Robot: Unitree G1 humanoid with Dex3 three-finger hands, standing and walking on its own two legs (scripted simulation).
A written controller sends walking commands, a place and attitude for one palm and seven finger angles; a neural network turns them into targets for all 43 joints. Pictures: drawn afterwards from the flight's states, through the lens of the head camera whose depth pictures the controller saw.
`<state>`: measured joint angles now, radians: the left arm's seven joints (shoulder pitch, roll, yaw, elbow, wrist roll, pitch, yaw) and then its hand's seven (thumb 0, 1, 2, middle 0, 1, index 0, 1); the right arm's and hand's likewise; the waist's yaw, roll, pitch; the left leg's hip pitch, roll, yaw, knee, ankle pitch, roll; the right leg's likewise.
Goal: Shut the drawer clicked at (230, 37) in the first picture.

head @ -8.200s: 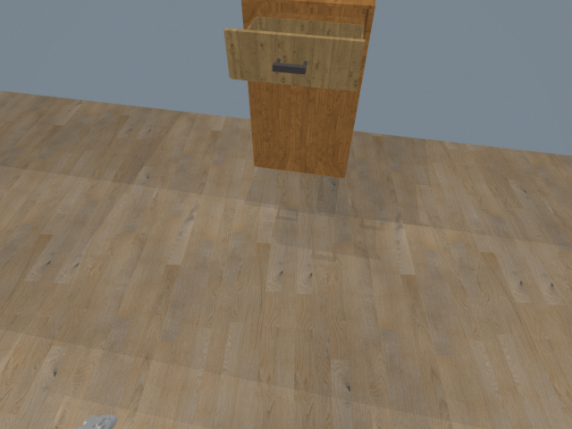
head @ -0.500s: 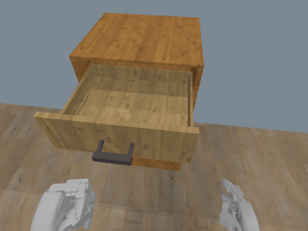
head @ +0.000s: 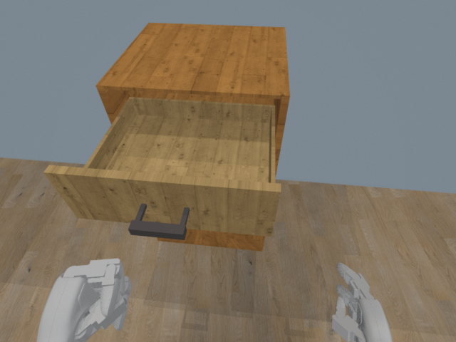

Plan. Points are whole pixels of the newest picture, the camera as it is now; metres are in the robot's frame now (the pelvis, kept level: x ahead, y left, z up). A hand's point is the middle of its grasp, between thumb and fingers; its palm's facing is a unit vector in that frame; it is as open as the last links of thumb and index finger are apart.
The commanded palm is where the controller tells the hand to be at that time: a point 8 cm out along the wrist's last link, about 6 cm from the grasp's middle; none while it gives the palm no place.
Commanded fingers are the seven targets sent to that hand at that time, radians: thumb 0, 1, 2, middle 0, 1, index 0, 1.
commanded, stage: bring the fist close to the handle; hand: left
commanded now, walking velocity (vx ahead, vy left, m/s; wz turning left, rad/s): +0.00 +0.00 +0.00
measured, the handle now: (161, 220) +0.34 +0.17 +0.01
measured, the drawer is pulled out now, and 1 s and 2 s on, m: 0.29 0.29 0.29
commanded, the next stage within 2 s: push the drawer shut in 1.34 s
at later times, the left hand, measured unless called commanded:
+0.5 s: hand (149, 290) +0.19 +0.14 +0.06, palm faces -0.03 -1.00 -0.03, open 3.3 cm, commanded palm +0.16 +0.19 +0.05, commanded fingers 0.00 0.90 0.90 -1.40 -1.60 -1.40 -1.60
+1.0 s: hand (165, 277) +0.23 +0.13 +0.00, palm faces -0.04 -1.00 -0.04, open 3.3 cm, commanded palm +0.20 +0.19 +0.01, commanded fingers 0.00 0.90 0.90 -1.40 -1.60 -1.40 -1.60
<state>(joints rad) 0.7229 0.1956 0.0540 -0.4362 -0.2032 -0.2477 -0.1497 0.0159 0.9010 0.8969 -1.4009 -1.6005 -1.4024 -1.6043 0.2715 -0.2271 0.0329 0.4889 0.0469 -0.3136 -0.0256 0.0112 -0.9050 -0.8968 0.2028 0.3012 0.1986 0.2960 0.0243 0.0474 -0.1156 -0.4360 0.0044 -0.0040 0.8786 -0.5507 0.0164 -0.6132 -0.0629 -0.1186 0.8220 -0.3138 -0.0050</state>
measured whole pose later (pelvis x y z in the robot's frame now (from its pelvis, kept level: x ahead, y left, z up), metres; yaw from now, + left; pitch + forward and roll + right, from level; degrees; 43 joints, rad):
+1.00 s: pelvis -0.01 +0.00 -0.04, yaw +0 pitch +18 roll -1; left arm 0.36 0.15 0.00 -0.06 -0.14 -0.40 -0.10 0.02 0.90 0.90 -1.40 -1.60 -1.40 -1.60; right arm 0.25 -0.25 0.02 0.46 0.00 -0.22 0.01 0.01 -0.91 -0.90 0.20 0.30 0.20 0.30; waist -0.02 0.02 -0.15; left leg -0.80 -0.01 0.00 1.13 -0.64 0.02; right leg -0.98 -0.09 -0.10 1.06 -0.38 -0.01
